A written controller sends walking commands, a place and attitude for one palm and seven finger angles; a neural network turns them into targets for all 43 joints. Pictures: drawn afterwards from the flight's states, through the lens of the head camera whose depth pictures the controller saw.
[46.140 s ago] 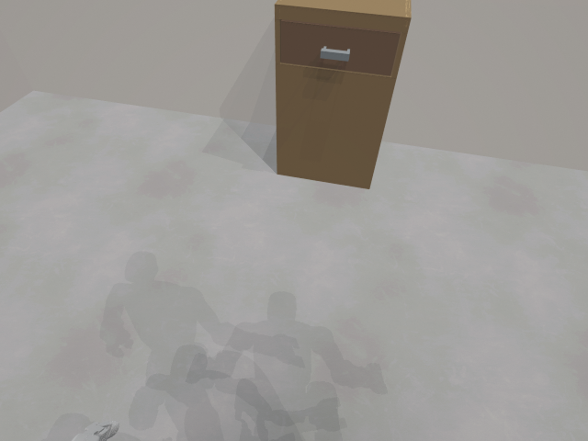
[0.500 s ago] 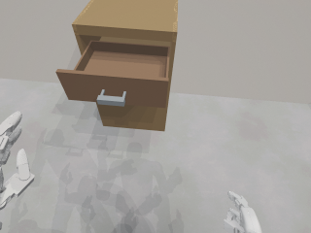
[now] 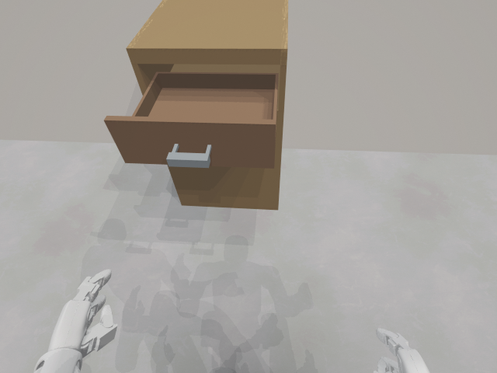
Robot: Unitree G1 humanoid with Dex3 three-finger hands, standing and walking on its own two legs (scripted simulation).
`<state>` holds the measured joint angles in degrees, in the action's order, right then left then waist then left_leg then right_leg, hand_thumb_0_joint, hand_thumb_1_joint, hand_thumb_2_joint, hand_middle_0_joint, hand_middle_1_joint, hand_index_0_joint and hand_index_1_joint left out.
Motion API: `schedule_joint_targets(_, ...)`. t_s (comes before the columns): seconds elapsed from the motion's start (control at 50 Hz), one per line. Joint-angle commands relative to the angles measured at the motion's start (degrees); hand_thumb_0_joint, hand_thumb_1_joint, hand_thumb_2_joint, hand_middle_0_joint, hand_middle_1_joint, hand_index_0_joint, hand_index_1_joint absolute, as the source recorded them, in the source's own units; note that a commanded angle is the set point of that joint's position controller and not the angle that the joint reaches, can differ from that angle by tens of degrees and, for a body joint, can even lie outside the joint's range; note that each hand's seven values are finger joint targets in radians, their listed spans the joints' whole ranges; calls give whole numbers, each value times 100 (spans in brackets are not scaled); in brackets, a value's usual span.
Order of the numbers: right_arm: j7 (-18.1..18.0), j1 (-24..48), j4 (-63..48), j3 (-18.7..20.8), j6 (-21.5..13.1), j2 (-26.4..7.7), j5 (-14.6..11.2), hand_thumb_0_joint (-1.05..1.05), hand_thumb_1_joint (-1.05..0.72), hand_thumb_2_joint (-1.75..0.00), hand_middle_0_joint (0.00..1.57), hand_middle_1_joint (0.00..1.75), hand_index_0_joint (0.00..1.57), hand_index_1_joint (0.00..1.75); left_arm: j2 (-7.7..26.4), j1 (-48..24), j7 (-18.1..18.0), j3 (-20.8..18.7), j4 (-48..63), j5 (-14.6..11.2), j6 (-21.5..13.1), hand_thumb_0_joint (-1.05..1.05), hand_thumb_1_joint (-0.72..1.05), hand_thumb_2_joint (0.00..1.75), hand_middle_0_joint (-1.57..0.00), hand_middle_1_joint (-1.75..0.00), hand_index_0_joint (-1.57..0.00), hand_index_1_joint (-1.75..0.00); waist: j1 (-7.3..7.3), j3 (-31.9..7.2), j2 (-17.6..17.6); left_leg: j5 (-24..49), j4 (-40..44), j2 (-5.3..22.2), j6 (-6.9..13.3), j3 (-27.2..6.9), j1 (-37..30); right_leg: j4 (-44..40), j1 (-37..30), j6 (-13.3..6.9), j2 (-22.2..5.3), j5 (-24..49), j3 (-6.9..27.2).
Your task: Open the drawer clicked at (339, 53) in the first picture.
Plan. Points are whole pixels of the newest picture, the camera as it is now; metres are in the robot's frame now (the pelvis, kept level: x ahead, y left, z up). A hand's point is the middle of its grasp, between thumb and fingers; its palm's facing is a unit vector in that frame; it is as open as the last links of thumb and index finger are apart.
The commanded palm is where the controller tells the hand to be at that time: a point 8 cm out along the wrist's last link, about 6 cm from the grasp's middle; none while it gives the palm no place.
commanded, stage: let the arm hang, fingers relaxed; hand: left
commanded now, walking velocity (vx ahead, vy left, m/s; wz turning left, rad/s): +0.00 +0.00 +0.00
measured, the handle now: (190, 153) +0.65 +0.20 -0.08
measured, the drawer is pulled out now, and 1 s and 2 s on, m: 0.29 0.29 0.29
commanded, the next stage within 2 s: look to check the result in 0.96 s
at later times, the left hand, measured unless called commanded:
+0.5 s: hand out of the picture -0.03 +0.17 -0.16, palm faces +0.02 -0.97 -0.23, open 7.3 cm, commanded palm none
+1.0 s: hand out of the picture +0.02 +0.14 -0.17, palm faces +0.02 -0.99 -0.17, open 7.4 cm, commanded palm none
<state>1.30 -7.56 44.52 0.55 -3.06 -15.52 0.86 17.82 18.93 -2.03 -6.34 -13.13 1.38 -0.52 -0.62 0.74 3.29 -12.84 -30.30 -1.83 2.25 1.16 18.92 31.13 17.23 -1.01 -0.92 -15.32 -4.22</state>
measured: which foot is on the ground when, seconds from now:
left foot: down 0.00-1.00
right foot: down 0.00-1.00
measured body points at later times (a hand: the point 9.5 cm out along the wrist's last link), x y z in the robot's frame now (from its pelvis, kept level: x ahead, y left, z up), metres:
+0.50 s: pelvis +0.01 -0.02 +0.01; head +0.03 -0.02 +0.46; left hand -0.03 +0.22 -0.14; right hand -0.02 -0.23 -0.15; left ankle +0.03 +0.10 -0.73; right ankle +0.01 -0.11 -0.73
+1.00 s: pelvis +0.03 -0.02 +0.01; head +0.05 -0.02 +0.46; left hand +0.02 +0.19 -0.15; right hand -0.01 -0.22 -0.15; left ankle +0.03 +0.10 -0.73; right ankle +0.01 -0.11 -0.73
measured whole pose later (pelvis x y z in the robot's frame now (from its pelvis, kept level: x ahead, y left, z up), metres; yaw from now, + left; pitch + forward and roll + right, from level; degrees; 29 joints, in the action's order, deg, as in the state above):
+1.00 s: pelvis +0.03 -0.02 +0.01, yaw -1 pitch -1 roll +0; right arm -2.2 -18.1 64.7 -0.2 -0.1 -6.0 1.0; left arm 7.0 17.4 -2.0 -0.5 -63.7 0.1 -0.2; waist -0.4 3.3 0.0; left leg -12.5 -23.7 0.4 0.2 1.5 10.1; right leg 23.2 8.3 -2.8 1.7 -14.0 -3.5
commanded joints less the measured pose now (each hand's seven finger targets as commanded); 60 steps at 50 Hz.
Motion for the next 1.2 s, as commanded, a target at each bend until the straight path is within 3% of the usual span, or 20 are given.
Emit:
schedule_joint_targets(0.0, -116, -323, -267, 177, 65, -567, 19, 0, -90, -90, 20, 30, 20, 30, 347, 111, 135, 182, -1170, 76, -2, 0, 90, 90, -20, -30, -20, -30, 34, -523, -1408, 789, 173, 540, 89, -710, -263, -584, -493, -279, -574, 670, 899)
schedule_joint_targets(0.02, -135, -369, -154, 156, 124, -483, 27, 0, -90, -90, 20, 30, 20, 30, 332, -25, 123, 220, -1519, 55, 23, 0, 90, 90, -20, -30, -20, -30, 7, -492, -1420, 757, 125, 453, 47, -617, -463, -704, -402, -337, -658, 755, 967)
schedule_joint_targets(0.04, -141, -416, -58, 118, 191, -415, 30, 0, -90, -90, 20, 30, 20, 30, 300, -174, 103, 276, -1817, 33, 78, 0, 90, 90, -20, -30, -20, -30, -26, -321, -1044, 700, 240, 461, 13, -618, -548, -765, -241, -341, -622, 438, 892)
schedule_joint_targets(0.1, -184, -399, 298, 21, 251, -291, 34, 0, -90, -90, 20, 30, 20, 30, 222, -150, 89, 362, -2673, -32, 88, 0, 90, 90, -20, -30, -20, -30, 63, 3, 76, 495, 686, 571, 27, -695, -355, -883, -454, -218, -408, 178, 875)
schedule_joint_targets(0.14, -214, -500, 496, 9, 281, -232, 7, 0, -90, -90, 20, 30, 20, 30, 246, -37, 82, 380, -3160, -40, 71, 0, 90, 90, -20, -30, -20, -30, 86, 136, 359, 247, 794, 574, 2, -694, -340, -1055, -529, -220, -392, 69, 862)
schedule_joint_targets(0.2, -263, -786, 798, 4, 307, -31, 25, 0, -90, -90, 20, 30, 20, 30, 52, 120, 73, 361, -3701, -72, 45, 0, 90, 90, -20, -30, -20, -30, 91, -76, 661, 38, 830, 560, -1, -652, -402, -1193, -794, -282, -424, 105, 857)
schedule_joint_targets(0.22, -274, -868, 881, 1, 315, -20, 19, 0, -90, -90, 20, 30, 20, 30, 39, 135, 78, 385, -3838, -85, 37, 0, 90, 90, -20, -30, -20, -30, 82, -127, 633, 20, 819, 567, -6, -635, -448, -1236, -817, -290, -430, 93, 862)
schedule_joint_targets(0.24, -287, -969, 939, 21, 335, -7, 3, 0, -90, -90, 20, 30, 20, 30, 19, 107, 69, 390, -3941, -80, 32, 0, 90, 90, -20, -30, -20, -30, 66, -32, 289, 53, 798, 615, -4, -646, -506, -1293, -751, -283, -407, 80, 821)
schedule_joint_targets(0.3, -308, -1214, 1170, 28, 361, 68, 4, 0, -90, -90, 20, 30, 20, 30, -110, 95, 67, 436, -4259, -92, 38, 0, 90, 90, -20, -30, -20, -30, 20, 182, -44, -133, 879, 614, 5, -625, -515, -1452, -584, -284, -425, -237, 821)
schedule_joint_targets(0.42, -335, -1500, 1506, 7, 341, 198, -2, 0, -90, -90, 20, 30, 20, 30, -283, 243, 29, 481, -4684, -100, 16, 0, 90, 90, -20, -30, -20, -30, 16, 334, -464, 121, 943, 642, 23, -549, -698, -1490, -464, -270, -417, -154, 785)
schedule_joint_targets(0.64, -356, -1530, 1841, -13, 294, 436, -19, 0, -90, -90, 20, 30, 20, 30, -441, 394, -29, 492, -4939, -92, -12, 0, 90, 90, -20, -30, -20, -30, 71, 576, -463, 305, 1034, 649, 14, -465, -748, -1398, -426, -224, -380, 152, 753)
schedule_joint_targets(0.78, -382, -1586, 1934, -25, 257, 534, -4, 0, -90, -90, 20, 30, 20, 30, -526, 316, -35, 468, -4963, -96, -25, 0, 90, 90, -20, -30, -20, -30, 53, 569, -107, 502, 1068, 660, 7, -451, -705, -1328, -592, -229, -367, 487, 763)
schedule_joint_targets(0.94, -402, -1558, 1921, 2, 262, 520, -27, 0, -90, -90, 20, 30, 20, 30, -567, 402, -39, 482, -4978, -102, -48, 0, 90, 90, -20, -30, -20, -30, 50, 486, -347, 665, 986, 675, -1, -407, -897, -1340, -624, -223, -359, 749, 784)
schedule_joint_targets(1.18, -420, -1547, 1985, -8, 255, 531, -24, 0, -90, -90, 20, 30, 20, 30, -604, 427, -50, 479, -5022, -106, -54, 0, 90, 90, -20, -30, -20, -30, 28, 393, -258, 919, 959, 676, 5, -388, -1017, -1297, -785, -218, -395, 1125, 757)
